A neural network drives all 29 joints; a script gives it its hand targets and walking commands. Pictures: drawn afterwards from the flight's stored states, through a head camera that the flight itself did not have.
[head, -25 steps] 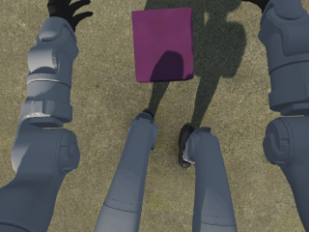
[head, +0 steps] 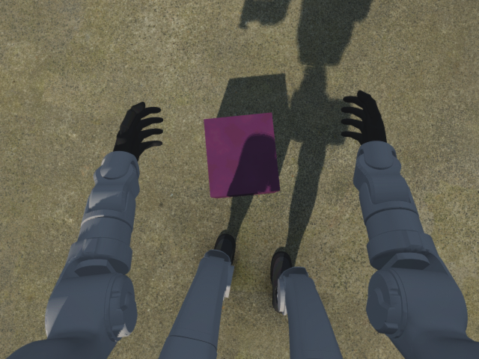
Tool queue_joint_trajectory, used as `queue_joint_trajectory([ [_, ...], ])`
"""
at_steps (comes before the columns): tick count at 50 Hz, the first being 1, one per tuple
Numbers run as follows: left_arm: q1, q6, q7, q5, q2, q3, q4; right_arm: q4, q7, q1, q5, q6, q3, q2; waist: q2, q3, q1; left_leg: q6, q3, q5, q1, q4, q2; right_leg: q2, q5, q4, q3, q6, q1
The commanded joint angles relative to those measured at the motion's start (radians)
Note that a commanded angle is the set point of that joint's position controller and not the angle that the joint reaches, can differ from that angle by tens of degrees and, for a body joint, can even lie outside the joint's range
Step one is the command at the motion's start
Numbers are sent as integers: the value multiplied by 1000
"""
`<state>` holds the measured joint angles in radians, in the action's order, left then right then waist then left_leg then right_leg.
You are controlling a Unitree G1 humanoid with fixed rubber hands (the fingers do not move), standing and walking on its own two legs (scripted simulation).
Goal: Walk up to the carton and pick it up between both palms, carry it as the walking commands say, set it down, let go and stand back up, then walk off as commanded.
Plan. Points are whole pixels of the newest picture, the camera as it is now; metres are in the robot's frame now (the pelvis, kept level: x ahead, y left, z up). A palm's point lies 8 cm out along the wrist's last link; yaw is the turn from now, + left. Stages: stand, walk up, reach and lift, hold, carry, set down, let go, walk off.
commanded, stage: let go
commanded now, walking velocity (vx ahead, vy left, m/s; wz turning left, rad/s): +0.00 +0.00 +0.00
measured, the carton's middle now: (241, 159) +0.47 +0.09 -0.60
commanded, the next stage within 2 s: stand in 1.14 s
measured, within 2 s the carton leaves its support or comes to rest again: neither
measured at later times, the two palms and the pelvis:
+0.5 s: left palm (88, 254) +0.24 +0.24 -0.01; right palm (438, 247) +0.31 -0.19 -0.02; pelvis +0.06 +0.01 +0.07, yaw +1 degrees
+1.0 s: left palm (98, 279) +0.22 +0.21 +0.01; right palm out of the picture +0.23 -0.25 +0.01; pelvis +0.06 -0.03 +0.08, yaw +2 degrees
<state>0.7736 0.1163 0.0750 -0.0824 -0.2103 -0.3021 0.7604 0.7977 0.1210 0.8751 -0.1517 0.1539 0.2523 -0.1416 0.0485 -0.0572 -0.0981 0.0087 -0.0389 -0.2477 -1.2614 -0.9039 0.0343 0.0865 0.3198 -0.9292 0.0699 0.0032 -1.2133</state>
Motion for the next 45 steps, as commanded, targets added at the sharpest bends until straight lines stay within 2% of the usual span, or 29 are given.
queue_joint_trajectory([
  [1, -33, -35, 24, 69, -175, 60, -298, -423, 50, 102, 47, -37, -54, -88, 2, 1217, -35, 5, 29, 598, 715, 30, 30, -16, -559, 62, -3, 56, 614],
  [2, -47, -44, 26, 69, -180, 61, -374, -469, 44, 54, 77, -37, -114, -59, -69, 1281, -69, 14, -6, 744, 967, 17, 14, -9, -465, 87, -3, 52, 474],
  [3, -77, -46, 33, 93, -196, 99, -389, -444, 36, -15, 89, -26, -128, -36, -99, 1210, -47, 24, -32, 731, 1042, 40, 6, -1, -345, 134, -14, 39, 377],
  [6, -227, -43, 41, 92, -171, 100, -375, -473, 5, -191, 129, -35, -156, 11, -100, 1048, -62, 30, -35, 793, 1127, 55, -16, -3, -301, 180, -44, 43, 333],
  [8, -344, -51, 36, 45, -173, 92, -325, -351, -14, -337, 52, -46, -118, -59, -178, 867, -54, -8, -35, 668, 1072, 134, -30, -21, -197, 257, -36, 23, 368],
  [12, -440, -69, 42, 67, -93, 177, -227, -297, -39, -403, 18, -81, -70, -74, -76, 478, 40, -12, -29, 233, 942, 255, -35, -26, 24, 311, -80, 1, 358],
  [13, -485, -61, 41, 87, -62, 182, -202, -208, -52, -480, 12, -68, -86, -62, -41, 452, 9, -15, -2, 148, 933, 295, -40, -43, 59, 338, -79, 6, 402],
  [16, -569, -88, 32, 119, -54, 222, -274, -289, -74, -520, 51, -115, -105, -63, -64, 461, 38, -20, -13, 222, 1083, 323, -37, -35, 1, 368, -86, -14, 458],
  [17, -716, -99, 21, 104, -38, 244, -289, -311, -78, -637, 49, -125, -122, -71, -45, 485, 22, -13, -10, 304, 1143, 330, -39, -39, -53, 389, -70, -17, 512],
  [18, -803, -117, 20, 73, -69, 230, -395, -407, -67, -696, 10, -147, -76, -91, -111, 567, 46, -50, -13, 478, 1217, 321, -35, -30, -159, 389, -74, -19, 614],
  [20, -751, -123, 3, 133, -78, 249, -346, -354, -88, -639, 62, -152, -149, -83, -49, 478, 21, -13, -49, 533, 1236, 342, -51, -34, -88, 413, -56, -14, 581],
  [22, -720, -109, -8, 136, -60, 262, -336, -309, -91, -640, 38, -142, -100, -114, -90, 335, 100, -46, -40, 367, 1186, 370, -41, -39, -36, 432, -54, -30, 607],
  [23, -915, -125, -15, 87, -80, 219, -458, -385, -89, -841, 26, -156, -104, -77, -13, 463, 55, -41, -35, 468, 1310, 396, -21, -22, -185, 445, -78, -15, 786],
  [24, -1015, -126, -16, 91, -76, 251, -468, -380, -97, -955, 38, -162, -132, -108, -73, 464, 74, -44, -26, 610, 1358, 399, -19, -27, -276, 460, -60, -11, 813],
  [25, -830, -131, -15, 108, -115, 247, -416, -390, -97, -767, 14, -172, -86, -128, -12, 431, 103, -41, -31, 621, 1323, 379, -25, -29, -270, 463, -60, -6, 733],
  [26, -933, -127, -29, 89, -101, 231, -416, -336, -120, -915, 68, -175, -162, -101, -89, 387, 57, -38, -34, 580, 1372, 394, -20, -42, -240, 489, -62, -21, 778],
  [27, -875, -118, -22, 103, -118, 247, -413, -383, -119, -800, 73, -169, -162, -121, -18, 288, 60, -25, -8, 331, 1290, 440, -14, -60, -108, 541, -54, -20, 763],
  [28, -972, -107, -15, 69, -145, 222, -454, -388, -131, -929, 87, -160, -163, -102, -45, 198, 47, -31, 23, 209, 1267, 472, 3, -65, -71, 567, -62, -21, 831],
  [31, -995, -104, -25, 70, -95, 211, -442, -433, -148, -975, 102, -164, -174, -122, -14, 229, 43, -26, 30, 425, 1254, 453, 17, -79, -344, 540, -57, -4, 962],
  [32, -974, -96, -20, 98, -101, 234, -426, -448, -150, -1015, 119, -161, -159, -162, 71, 206, 85, -28, 40, 446, 1288, 441, 1, -70, -398, 538, -51, 4, 947],
  [33, -986, -89, -14, 89, -108, 217, -435, -447, -147, -1015, 137, -155, -190, -131, 5, 215, 64, -27, 34, 448, 1242, 445, 18, -85, -455, 547, -40, 7, 1026],
  [35, -980, -93, -6, 104, -108, 267, -451, -513, -155, -1027, 137, -156, -191, -139, 9, 247, 81, -14, 45, 371, 1238, 462, 22, -80, -442, 534, -31, 15, 1071],
  [36, -997, -76, -4, 78, -116, 247, -452, -508, -153, -1054, 130, -137, -188, -142, 81, 145, 81, -15, 50, 318, 1206, 468, 29, -96, -454, 564, -25, 30, 1063],
  [37, -961, -74, -1, 71, -141, 233, -489, -488, -152, -1096, 149, -131, -192, -154, 11, 181, 97, -28, 64, 332, 1235, 458, 32, -101, -494, 559, -17, 29, 1095],
  [38, -1008, -58, -6, 102, -130, 247, -449, -465, -152, -1108, 159, -109, -210, -161, 27, 148, 99, -20, 50, 338, 1188, 476, 28, -99, -549, 546, -9, 29, 1111],
  [40, -979, -30, -4, 106, -126, 267, -444, -465, -161, -1062, 179, -93, -234, -132, -52, 26, 76, -23, 65, 251, 1219, 487, 36, -95, -328, 593, -19, 34, 1001],
  [42, -953, -6, 1, 86, -136, 247, -435, -461, -174, -1023, 157, -67, -226, -153, -23, -39, 75, -17, 70, 133, 1250, 491, 20, -106, -118, 634, -26, 33, 943],
  [43, -943, 7, 1, 82, -146, 243, -444, -480, -173, -978, 161, -46, -237, -153, -22, -33, 45, -15, 83, 123, 1242, 472, 39, -109, -99, 632, -23, 31, 970],
  [45, -900, 34, -9, 81, -152, 249, -479, -493, -165, -951, 155, -59, -208, -132, 19, 6, 61, -15, 61, 128, 1251, 467, 35, -116, -159, 608, -24, 43, 973],
])
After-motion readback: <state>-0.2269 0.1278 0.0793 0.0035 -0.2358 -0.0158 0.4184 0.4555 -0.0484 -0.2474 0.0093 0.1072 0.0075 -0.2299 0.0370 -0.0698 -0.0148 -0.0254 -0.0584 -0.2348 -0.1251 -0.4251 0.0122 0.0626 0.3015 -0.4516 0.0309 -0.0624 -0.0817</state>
